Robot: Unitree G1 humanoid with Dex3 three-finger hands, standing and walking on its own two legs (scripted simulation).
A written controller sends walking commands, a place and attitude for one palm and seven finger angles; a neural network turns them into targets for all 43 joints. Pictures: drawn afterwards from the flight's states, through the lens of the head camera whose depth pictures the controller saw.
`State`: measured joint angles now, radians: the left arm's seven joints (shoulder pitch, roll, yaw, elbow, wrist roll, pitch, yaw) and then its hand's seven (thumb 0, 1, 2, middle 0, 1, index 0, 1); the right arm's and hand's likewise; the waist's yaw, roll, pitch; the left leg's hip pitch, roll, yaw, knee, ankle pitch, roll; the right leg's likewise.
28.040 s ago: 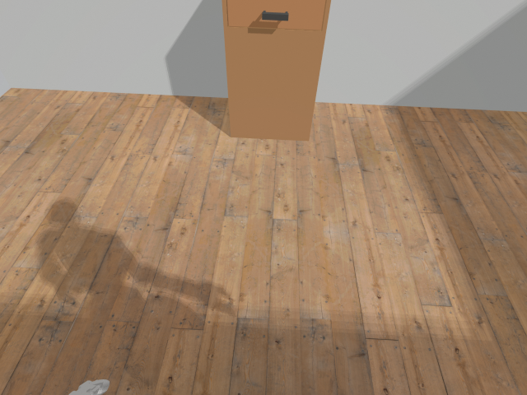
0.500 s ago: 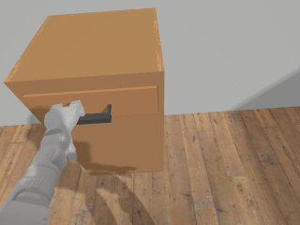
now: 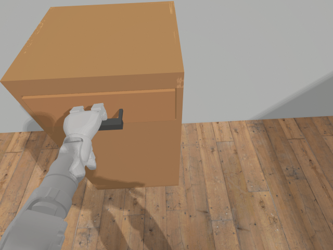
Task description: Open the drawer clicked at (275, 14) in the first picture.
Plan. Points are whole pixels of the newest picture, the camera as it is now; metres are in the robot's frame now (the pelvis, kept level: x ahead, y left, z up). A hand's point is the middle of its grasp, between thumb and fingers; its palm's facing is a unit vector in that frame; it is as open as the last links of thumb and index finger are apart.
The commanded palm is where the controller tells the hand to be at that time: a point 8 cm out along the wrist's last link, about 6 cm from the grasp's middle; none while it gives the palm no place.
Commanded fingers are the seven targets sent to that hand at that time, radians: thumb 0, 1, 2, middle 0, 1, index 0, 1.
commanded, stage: lower the fingers behind the handle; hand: left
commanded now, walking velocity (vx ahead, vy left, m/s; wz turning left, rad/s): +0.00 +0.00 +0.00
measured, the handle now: (103, 118) +0.49 +0.22 -0.02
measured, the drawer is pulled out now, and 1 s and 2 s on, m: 0.01 0.00 0.00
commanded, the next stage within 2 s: lift the fingers back up to retry in 1.12 s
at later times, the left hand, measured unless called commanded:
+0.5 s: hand (101, 134) +0.41 +0.20 +0.00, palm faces -0.02 +0.00 -1.00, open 13.8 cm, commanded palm +0.38 +0.22 +0.03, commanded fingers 0.00 -0.50 0.30 -0.30 -1.20 -0.30 -1.20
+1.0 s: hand (101, 134) +0.42 +0.20 +0.00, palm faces +0.02 +0.01 -1.00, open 14.0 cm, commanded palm +0.38 +0.22 +0.02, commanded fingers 0.00 -0.50 0.30 -0.30 -1.20 -0.30 -1.20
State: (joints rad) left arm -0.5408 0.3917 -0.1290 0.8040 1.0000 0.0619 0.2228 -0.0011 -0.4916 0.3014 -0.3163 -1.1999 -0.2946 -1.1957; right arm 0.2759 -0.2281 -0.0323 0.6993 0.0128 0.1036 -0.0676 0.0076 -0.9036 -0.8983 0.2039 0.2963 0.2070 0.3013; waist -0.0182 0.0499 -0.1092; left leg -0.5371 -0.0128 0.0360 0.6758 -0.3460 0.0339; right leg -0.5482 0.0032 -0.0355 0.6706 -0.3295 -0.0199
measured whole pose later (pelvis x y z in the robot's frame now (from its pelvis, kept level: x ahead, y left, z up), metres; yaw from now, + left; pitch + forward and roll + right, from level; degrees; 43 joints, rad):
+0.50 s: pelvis -0.01 -0.01 -0.01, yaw -1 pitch +15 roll +0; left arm -0.61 0.36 -0.09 0.94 1.07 0.06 0.41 0.00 -0.49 0.30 -0.31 -1.22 -0.31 -1.27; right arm 0.27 -0.23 -0.03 0.71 0.02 0.10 -0.04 0.01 -0.90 -0.90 0.20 0.30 0.21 0.30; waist -0.04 0.04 -0.14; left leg -0.64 0.01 0.05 0.74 -0.36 0.02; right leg -0.66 0.02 -0.02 0.74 -0.33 -0.03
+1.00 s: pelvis -0.02 -0.01 -0.02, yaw -1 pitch +17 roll +0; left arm -0.66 0.38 -0.11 0.94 1.07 0.04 0.43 0.00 -0.49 0.30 -0.26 -1.23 -0.25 -1.28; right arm 0.30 -0.25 -0.04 0.69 0.02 0.08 -0.04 0.01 -0.91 -0.90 0.20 0.30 0.20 0.30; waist -0.04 0.04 -0.15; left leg -0.75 0.01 0.04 0.83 -0.37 0.03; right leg -0.77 0.02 -0.03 0.82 -0.35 -0.03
